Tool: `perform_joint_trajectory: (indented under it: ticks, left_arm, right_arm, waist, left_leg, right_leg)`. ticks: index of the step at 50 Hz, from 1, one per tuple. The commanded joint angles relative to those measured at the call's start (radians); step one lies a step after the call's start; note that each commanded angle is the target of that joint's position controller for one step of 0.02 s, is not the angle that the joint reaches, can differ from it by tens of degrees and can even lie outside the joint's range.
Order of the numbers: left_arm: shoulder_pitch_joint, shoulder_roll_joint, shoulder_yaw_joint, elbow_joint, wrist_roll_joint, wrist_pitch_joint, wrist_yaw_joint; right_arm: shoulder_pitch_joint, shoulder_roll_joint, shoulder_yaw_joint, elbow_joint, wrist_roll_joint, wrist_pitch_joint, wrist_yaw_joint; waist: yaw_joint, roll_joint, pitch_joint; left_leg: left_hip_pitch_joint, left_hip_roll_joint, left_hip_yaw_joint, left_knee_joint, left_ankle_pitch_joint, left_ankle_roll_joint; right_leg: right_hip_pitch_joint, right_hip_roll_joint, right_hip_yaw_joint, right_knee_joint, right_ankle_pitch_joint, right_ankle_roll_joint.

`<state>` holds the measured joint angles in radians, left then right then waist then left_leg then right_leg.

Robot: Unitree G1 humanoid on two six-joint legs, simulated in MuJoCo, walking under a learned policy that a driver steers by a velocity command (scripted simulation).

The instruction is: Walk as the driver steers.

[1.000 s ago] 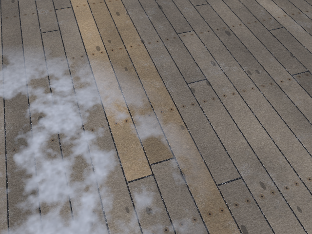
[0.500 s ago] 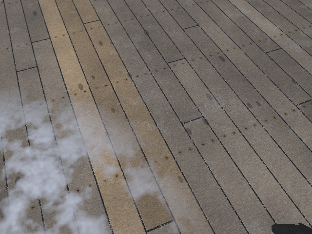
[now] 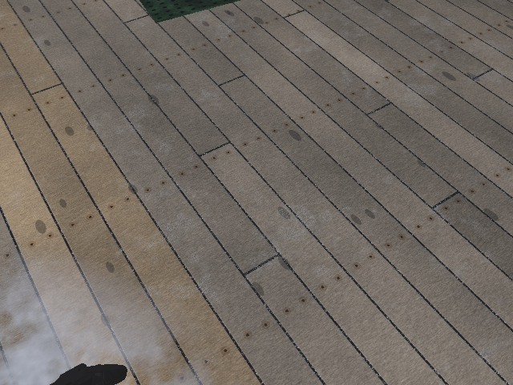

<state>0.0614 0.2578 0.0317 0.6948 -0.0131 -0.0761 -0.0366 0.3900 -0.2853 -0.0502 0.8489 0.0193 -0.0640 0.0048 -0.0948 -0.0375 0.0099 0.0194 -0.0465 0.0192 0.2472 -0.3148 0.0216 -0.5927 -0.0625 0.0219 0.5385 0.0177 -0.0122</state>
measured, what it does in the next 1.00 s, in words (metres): walks ahead: right foot, then left foot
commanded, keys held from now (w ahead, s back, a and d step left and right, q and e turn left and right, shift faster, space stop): w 1.00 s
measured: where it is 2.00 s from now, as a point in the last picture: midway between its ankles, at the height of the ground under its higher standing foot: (231, 178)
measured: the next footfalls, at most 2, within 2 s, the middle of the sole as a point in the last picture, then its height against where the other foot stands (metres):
right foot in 0.06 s outside the picture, level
left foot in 0.58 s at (197, 382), level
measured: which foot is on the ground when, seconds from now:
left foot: down 0.00-0.06, up 0.08-0.56, down 0.58-1.00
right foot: up 0.00-0.04, down 0.06-0.60, up 0.62-1.00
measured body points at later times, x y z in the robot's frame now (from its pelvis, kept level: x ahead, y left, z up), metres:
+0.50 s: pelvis +0.27 -0.02 +0.00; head +0.30 -0.01 +0.45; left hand +0.28 +0.27 -0.12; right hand +0.48 -0.25 -0.09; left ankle +0.44 +0.13 -0.71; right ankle +0.17 -0.13 -0.74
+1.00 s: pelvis +0.54 +0.02 +0.01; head +0.56 +0.03 +0.46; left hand +0.73 +0.27 -0.09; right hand +0.55 -0.26 -0.12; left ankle +0.45 +0.12 -0.74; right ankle +0.73 -0.13 -0.69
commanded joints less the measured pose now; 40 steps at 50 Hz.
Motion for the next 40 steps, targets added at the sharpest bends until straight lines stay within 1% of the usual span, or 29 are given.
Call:
perform_joint_trajectory:
  ticks: [1, 2, 3, 4, 5, 6, 7, 8, 9, 10, 11, 12, 14, 16, 19, 22, 24, 27, 28, 29, 30, 31, 32, 33, 34, 35, 37, 38, 40]
  left_arm:
    - [-0.048, 0.105, 0.031, -0.085, 0.000, -0.024, -0.009]
    - [0.035, 0.129, 0.045, -0.063, 0.004, -0.025, -0.006]
    - [0.182, 0.177, 0.069, -0.020, 0.009, -0.024, 0.003]
    - [0.367, 0.253, 0.089, 0.009, 0.019, -0.018, 0.014]
    - [0.386, 0.300, 0.097, 0.030, 0.014, -0.013, 0.008]
    - [0.378, 0.201, 0.072, 0.020, -0.001, -0.009, 0.009]
    - [0.313, 0.171, 0.060, 0.014, -0.001, -0.009, 0.014]
    - [0.251, 0.161, 0.055, 0.007, 0.007, -0.007, 0.015]
    - [0.206, 0.138, 0.048, 0.003, 0.015, -0.007, 0.012]
    - [0.196, 0.122, 0.042, 0.003, 0.026, -0.014, 0.008]
    - [0.177, 0.127, 0.046, 0.007, 0.022, -0.017, 0.008]
    - [0.172, 0.124, 0.047, 0.014, 0.014, -0.023, 0.007]
    - [0.180, 0.152, 0.054, 0.032, 0.012, -0.029, 0.014]
    - [0.199, 0.164, 0.059, 0.049, 0.010, -0.025, 0.022]
    - [0.240, 0.181, 0.062, 0.073, 0.004, -0.018, 0.029]
    - [0.298, 0.198, 0.066, 0.109, -0.006, -0.008, 0.030]
    - [0.315, 0.199, 0.068, 0.128, -0.011, 0.002, 0.033]
    - [0.298, 0.217, 0.075, 0.142, -0.012, 0.018, 0.040]
    - [0.282, 0.211, 0.072, 0.141, -0.012, 0.023, 0.042]
    - [0.290, 0.177, 0.058, 0.137, -0.003, 0.026, 0.045]
    - [0.366, 0.091, 0.027, 0.102, 0.013, 0.013, 0.042]
    - [0.392, 0.060, 0.015, 0.113, 0.008, -0.007, 0.038]
    - [0.324, 0.162, 0.041, 0.103, -0.016, -0.023, 0.030]
    - [0.244, 0.173, 0.043, 0.079, -0.029, -0.031, 0.027]
    - [0.191, 0.162, 0.043, 0.073, -0.015, -0.029, 0.031]
    - [0.203, 0.154, 0.048, 0.072, -0.006, -0.021, 0.034]
    - [0.230, 0.125, 0.046, 0.092, 0.003, 0.002, 0.037]
    - [0.246, 0.104, 0.043, 0.092, -0.001, 0.010, 0.039]
    - [0.187, 0.106, 0.042, 0.073, 0.010, 0.015, 0.041]
  right_arm:
    - [0.004, -0.188, -0.048, -0.027, 0.004, 0.007, -0.012]
    - [-0.017, -0.191, -0.048, -0.029, 0.005, 0.011, -0.014]
    - [-0.019, -0.168, -0.038, -0.034, 0.000, 0.014, -0.017]
    - [-0.012, -0.113, -0.013, -0.063, -0.029, 0.010, -0.019]
    - [0.122, -0.011, 0.015, -0.068, -0.018, -0.012, -0.009]
    - [0.048, -0.122, -0.008, -0.057, 0.002, -0.030, -0.002]
    - [-0.052, -0.158, -0.019, -0.089, 0.020, -0.041, 0.004]
    - [-0.104, -0.145, -0.016, -0.100, 0.012, -0.045, 0.001]
    - [-0.125, -0.135, -0.020, -0.103, -0.004, -0.042, -0.001]
    - [-0.110, -0.126, -0.021, -0.100, -0.012, -0.035, 0.001]
    - [-0.071, -0.101, -0.018, -0.095, -0.007, -0.025, 0.001]
    - [-0.069, -0.091, -0.015, -0.087, -0.007, -0.015, -0.002]
    - [-0.117, -0.068, -0.007, -0.106, -0.013, -0.001, -0.007]
    - [-0.190, -0.059, -0.002, -0.123, -0.019, -0.004, -0.004]
    - [-0.289, -0.044, 0.005, -0.143, -0.014, -0.015, 0.006]
    - [-0.371, -0.051, 0.005, -0.170, -0.004, -0.021, 0.018]
    - [-0.406, -0.063, 0.002, -0.189, -0.002, -0.025, 0.028]
    - [-0.353, -0.095, -0.011, -0.184, -0.005, -0.031, 0.035]
    - [-0.264, -0.120, -0.026, -0.158, -0.010, -0.032, 0.033]
    - [-0.109, -0.169, -0.051, -0.114, -0.014, -0.030, 0.024]
    - [0.024, -0.272, -0.075, -0.098, -0.035, -0.026, 0.016]
    - [0.067, -0.251, -0.072, -0.079, -0.014, -0.018, 0.019]
    - [0.023, -0.186, -0.048, -0.088, -0.006, -0.018, 0.020]
    - [-0.039, -0.155, -0.039, -0.101, -0.011, -0.018, 0.017]
    - [-0.102, -0.127, -0.029, -0.106, -0.019, -0.018, 0.020]
    - [-0.143, -0.109, -0.024, -0.111, -0.028, -0.023, 0.021]
    - [-0.166, -0.081, -0.019, -0.108, -0.028, -0.032, 0.025]
    - [-0.168, -0.112, -0.026, -0.101, -0.028, -0.038, 0.022]
    - [-0.148, -0.120, -0.030, -0.083, -0.021, -0.044, 0.016]
  waist:
    - [0.055, 0.125, 0.016]
    - [0.109, 0.125, -0.035]
    - [0.175, 0.105, -0.138]
    - [0.234, -0.018, -0.298]
    - [0.158, -0.280, -0.401]
    - [0.205, -0.160, -0.340]
    - [0.200, -0.107, -0.197]
    - [0.172, -0.024, -0.123]
    - [0.143, 0.003, -0.064]
    - [0.116, -0.031, -0.050]
    - [0.084, -0.059, -0.067]
    - [0.078, -0.046, -0.056]
    - [0.075, -0.038, -0.014]
    - [0.096, -0.015, 0.009]
    - [0.134, -0.009, 0.023]
    - [0.166, -0.016, 0.036]
    - [0.168, -0.023, 0.048]
    - [0.118, -0.046, 0.018]
    - [0.066, -0.036, -0.036]
    - [0.004, -0.008, -0.144]
    - [-0.001, 0.175, -0.313]
    - [-0.004, 0.340, -0.394]
    - [-0.016, 0.238, -0.281]
    - [-0.001, 0.182, -0.173]
    - [0.024, 0.101, -0.081]
    - [0.063, 0.138, -0.056]
    - [0.092, 0.119, -0.040]
    - [0.113, 0.144, -0.042]
    - [0.102, 0.107, -0.002]
  left_leg:
    - [0.032, 0.298, -0.141, 0.037, 0.547, 0.140]
    - [0.026, 0.271, -0.111, 0.137, 0.706, 0.122]
    - [-0.043, 0.220, -0.069, 0.315, 0.748, 0.092]
    - [-0.256, 0.153, -0.022, 0.637, 0.445, 0.053]
    - [-0.637, -0.017, -0.054, 0.937, -0.240, 0.001]
    - [-0.758, 0.037, -0.151, 1.038, -0.269, 0.008]
    - [-0.812, 0.082, -0.125, 1.040, -0.176, 0.016]
    - [-0.783, 0.126, -0.097, 0.997, -0.088, 0.013]
    - [-0.750, 0.152, -0.090, 0.943, -0.034, 0.005]
    - [-0.677, 0.173, -0.098, 0.916, -0.008, 0.003]
    - [-0.649, 0.180, -0.097, 0.887, 0.005, -0.010]
    - [-0.633, 0.188, -0.091, 0.859, 0.011, -0.019]
    - [-0.662, 0.197, -0.082, 0.777, 0.069, -0.042]
    - [-0.674, 0.196, -0.074, 0.635, 0.197, -0.050]
    - [-0.627, 0.162, -0.046, 0.444, 0.356, -0.044]
    - [-0.610, 0.139, -0.039, 0.349, 0.393, -0.033]
    - [-0.628, 0.130, -0.045, 0.303, 0.348, -0.011]
    - [-0.530, 0.103, -0.024, 0.256, 0.251, 0.030]
    - [-0.398, 0.069, 0.011, 0.228, 0.242, 0.052]
    - [-0.161, 0.089, -0.007, 0.245, 0.263, 0.086]
    - [0.226, 0.336, -0.358, 0.256, 0.227, 0.213]
    - [0.364, 0.439, -0.720, 0.094, 0.039, 0.311]
    - [0.290, 0.416, -0.667, 0.059, -0.081, 0.268]
    - [0.166, 0.382, -0.537, 0.045, -0.063, 0.232]
    - [0.023, 0.331, -0.428, 0.010, 0.022, 0.204]
    - [-0.068, 0.316, -0.377, -0.016, 0.101, 0.205]
    - [-0.161, 0.268, -0.298, -0.073, 0.182, 0.199]
    - [-0.189, 0.284, -0.278, -0.091, 0.209, 0.218]
    - [-0.186, 0.278, -0.220, -0.116, 0.302, 0.229]
  right_leg:
    - [0.050, 0.027, -0.019, -0.042, -0.080, -0.041]
    - [0.180, 0.057, -0.050, -0.073, -0.081, -0.064]
    - [0.408, 0.051, -0.048, -0.067, -0.049, -0.098]
    - [0.721, -0.150, 0.182, -0.024, 0.003, -0.170]
    - [1.002, -0.331, 0.638, -0.139, -0.225, -0.323]
    - [0.967, -0.307, 0.662, -0.203, -0.378, -0.293]
    - [0.840, -0.275, 0.519, -0.227, -0.351, -0.254]
    - [0.703, -0.237, 0.424, -0.253, -0.252, -0.237]
    - [0.591, -0.207, 0.356, -0.288, -0.169, -0.234]
    - [0.510, -0.184, 0.299, -0.300, -0.013, -0.225]
    - [0.486, -0.183, 0.279, -0.329, -0.030, -0.244]
    - [0.444, -0.173, 0.247, -0.357, -0.025, -0.249]
    - [0.398, -0.178, 0.196, -0.397, 0.002, -0.264]
    - [0.400, -0.148, 0.129, -0.412, 0.003, -0.241]
    - [0.411, -0.117, 0.061, -0.414, 0.005, -0.203]
    - [0.475, -0.144, 0.063, -0.394, -0.034, -0.193]
    - [0.546, -0.172, 0.073, -0.362, -0.022, -0.179]
    - [0.610, -0.195, 0.080, -0.267, 0.124, -0.146]
    - [0.606, -0.159, 0.043, -0.153, 0.279, -0.125]
    - [0.523, -0.103, -0.001, 0.047, 0.285, -0.093]
    - [0.194, 0.008, -0.063, 0.425, -0.014, -0.027]
    - [-0.052, 0.123, 0.014, 0.658, -0.579, 0.003]
    - [-0.166, 0.059, 0.091, 0.754, -0.574, -0.013]
    - [-0.194, 0.010, 0.066, 0.746, -0.491, -0.028]
    - [-0.164, -0.029, 0.042, 0.681, -0.410, -0.031]
    - [-0.113, -0.060, 0.051, 0.623, -0.350, -0.025]
    - [-0.028, -0.076, 0.047, 0.579, -0.295, -0.015]
    - [-0.018, -0.079, 0.045, 0.554, -0.276, -0.004]
    - [-0.072, -0.086, 0.044, 0.456, -0.202, 0.020]
Keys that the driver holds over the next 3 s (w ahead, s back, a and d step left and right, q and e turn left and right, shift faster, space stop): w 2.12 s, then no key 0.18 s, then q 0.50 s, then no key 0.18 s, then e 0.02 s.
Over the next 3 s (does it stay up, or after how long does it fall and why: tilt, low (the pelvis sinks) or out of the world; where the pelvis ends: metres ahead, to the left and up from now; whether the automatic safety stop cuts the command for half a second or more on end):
stays up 1.36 0.03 0.01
